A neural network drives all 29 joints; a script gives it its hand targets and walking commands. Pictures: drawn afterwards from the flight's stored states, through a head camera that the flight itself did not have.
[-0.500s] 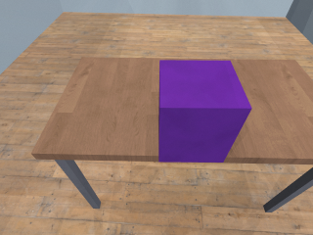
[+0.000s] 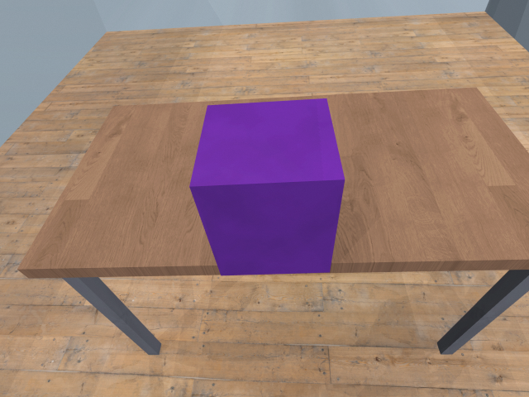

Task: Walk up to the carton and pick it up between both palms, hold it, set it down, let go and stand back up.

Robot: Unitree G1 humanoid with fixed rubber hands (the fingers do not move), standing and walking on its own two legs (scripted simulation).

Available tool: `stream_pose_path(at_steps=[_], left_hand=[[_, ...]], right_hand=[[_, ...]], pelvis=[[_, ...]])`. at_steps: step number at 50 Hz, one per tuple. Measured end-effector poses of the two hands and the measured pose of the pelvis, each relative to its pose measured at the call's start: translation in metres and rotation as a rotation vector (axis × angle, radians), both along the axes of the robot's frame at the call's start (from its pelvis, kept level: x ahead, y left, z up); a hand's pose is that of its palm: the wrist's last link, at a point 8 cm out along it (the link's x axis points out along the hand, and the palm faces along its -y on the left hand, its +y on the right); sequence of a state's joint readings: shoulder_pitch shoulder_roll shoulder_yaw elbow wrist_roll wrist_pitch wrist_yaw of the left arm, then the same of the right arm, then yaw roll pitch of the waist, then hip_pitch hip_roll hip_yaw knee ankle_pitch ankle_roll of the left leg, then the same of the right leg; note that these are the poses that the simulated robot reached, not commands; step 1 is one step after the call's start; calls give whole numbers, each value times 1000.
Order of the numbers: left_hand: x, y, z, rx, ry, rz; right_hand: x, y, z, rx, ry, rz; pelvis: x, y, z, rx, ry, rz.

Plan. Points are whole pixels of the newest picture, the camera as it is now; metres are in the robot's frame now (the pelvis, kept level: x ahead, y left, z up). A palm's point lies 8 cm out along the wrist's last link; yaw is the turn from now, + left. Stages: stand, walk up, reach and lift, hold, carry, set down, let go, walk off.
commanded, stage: walk up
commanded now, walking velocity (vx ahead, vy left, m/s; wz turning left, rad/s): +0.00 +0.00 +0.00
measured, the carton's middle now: (270, 192) +0.46 -0.01 +0.04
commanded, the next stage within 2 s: none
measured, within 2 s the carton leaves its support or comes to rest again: neither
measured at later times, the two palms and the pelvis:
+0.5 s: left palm out of the picture -0.02 +0.22 -0.15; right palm out of the picture -0.01 -0.19 -0.15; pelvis +0.01 +0.02 +0.00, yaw +0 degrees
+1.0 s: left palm out of the picture -0.02 +0.22 -0.15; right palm out of the picture -0.02 -0.17 -0.15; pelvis +0.01 +0.03 +0.00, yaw +0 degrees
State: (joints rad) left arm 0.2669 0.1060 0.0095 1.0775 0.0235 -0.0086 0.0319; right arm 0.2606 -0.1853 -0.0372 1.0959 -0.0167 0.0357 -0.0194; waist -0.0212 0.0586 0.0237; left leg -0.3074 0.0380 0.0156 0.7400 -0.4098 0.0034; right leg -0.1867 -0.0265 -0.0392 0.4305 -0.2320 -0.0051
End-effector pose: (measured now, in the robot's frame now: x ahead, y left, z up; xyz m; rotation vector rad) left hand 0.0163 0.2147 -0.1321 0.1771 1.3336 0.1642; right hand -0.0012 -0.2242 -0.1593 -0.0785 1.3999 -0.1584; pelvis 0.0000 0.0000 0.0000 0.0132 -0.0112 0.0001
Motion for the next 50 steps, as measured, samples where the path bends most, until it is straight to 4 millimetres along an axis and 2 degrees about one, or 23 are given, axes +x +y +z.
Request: stream_pose_path(at_steps=[5,9,13,20,27,36,50], left_hand=[[-13,-6,-16,-44,36,15],[-20,-9,-23,-84,60,40],[-24,-9,-24,-99,67,56],[-32,1,-18,-78,93,51],[-40,8,-16,-62,134,51],[-39,7,-20,-79,144,54],[-33,9,-21,-89,140,55]], right_hand=[[1,1,2,-31,19,14],[-1,4,16,-57,21,16],[-1,8,20,-63,20,24],[3,27,14,-26,-6,13],[-11,38,10,-3,28,5],[-25,44,13,-6,72,3],[-17,53,12,-5,54,6]], pelvis=[[-1,0,-6,-42,6,5],[1,0,-2,-18,-8,-6],[4,3,1,-19,-16,-5],[5,11,2,-17,-25,-7],[5,17,1,-14,-23,-7],[7,20,1,-11,-20,-6],[12,27,0,-12,-17,-4]])
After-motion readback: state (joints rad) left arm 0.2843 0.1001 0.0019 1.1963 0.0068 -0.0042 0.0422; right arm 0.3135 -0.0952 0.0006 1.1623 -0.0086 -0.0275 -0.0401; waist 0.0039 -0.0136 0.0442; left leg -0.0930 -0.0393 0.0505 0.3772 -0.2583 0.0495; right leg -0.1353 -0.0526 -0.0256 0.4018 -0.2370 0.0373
